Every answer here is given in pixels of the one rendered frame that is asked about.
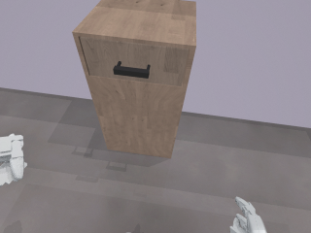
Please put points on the right robot hand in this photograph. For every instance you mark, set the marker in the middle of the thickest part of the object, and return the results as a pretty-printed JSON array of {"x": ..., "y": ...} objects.
[{"x": 253, "y": 223}]

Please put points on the cabinet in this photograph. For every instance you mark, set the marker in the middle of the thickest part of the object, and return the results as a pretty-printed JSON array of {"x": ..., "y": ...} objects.
[{"x": 139, "y": 117}]

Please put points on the handle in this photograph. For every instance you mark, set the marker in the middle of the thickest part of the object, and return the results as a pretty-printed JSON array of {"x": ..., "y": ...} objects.
[{"x": 131, "y": 72}]

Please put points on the drawer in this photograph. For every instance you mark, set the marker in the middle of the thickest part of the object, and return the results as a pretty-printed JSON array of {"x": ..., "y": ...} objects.
[{"x": 167, "y": 64}]

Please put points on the left robot hand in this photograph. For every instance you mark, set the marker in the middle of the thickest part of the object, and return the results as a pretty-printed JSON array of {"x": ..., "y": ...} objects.
[{"x": 13, "y": 157}]

